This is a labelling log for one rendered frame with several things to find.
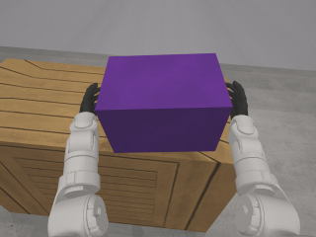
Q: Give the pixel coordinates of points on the carton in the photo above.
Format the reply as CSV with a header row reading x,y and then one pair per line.
x,y
163,103

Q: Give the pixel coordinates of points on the pedestal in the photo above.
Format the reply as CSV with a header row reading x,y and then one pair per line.
x,y
38,102

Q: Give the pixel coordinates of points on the left robot upper arm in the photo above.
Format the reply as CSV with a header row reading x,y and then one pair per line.
x,y
83,216

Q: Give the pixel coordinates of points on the right robot upper arm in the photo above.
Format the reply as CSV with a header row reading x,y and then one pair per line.
x,y
259,215

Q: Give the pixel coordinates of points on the left robot hand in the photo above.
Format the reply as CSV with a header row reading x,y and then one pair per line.
x,y
88,104

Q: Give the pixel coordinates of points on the robot right forearm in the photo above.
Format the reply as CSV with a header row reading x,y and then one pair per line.
x,y
250,163

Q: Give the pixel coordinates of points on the robot left forearm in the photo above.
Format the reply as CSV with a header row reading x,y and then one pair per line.
x,y
80,171

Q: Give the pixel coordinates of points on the right robot hand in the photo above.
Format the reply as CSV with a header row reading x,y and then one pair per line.
x,y
239,100

